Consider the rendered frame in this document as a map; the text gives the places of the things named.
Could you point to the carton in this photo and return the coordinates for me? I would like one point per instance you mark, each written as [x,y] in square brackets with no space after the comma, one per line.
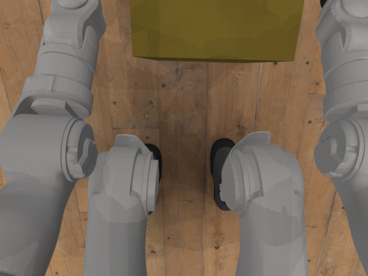
[227,31]

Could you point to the left robot upper arm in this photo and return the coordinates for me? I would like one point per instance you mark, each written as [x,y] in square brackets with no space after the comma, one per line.
[42,156]

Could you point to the right robot forearm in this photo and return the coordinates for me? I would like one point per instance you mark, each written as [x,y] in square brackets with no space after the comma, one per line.
[343,34]

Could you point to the right robot upper arm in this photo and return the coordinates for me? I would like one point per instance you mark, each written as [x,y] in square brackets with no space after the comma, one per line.
[342,155]

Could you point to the left robot thigh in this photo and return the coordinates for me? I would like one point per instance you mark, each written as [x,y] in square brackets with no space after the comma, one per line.
[117,214]

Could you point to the left robot forearm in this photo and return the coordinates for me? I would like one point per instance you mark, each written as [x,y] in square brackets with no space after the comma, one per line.
[66,62]

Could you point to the robot left foot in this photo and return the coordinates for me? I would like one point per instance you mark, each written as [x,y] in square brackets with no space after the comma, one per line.
[157,156]

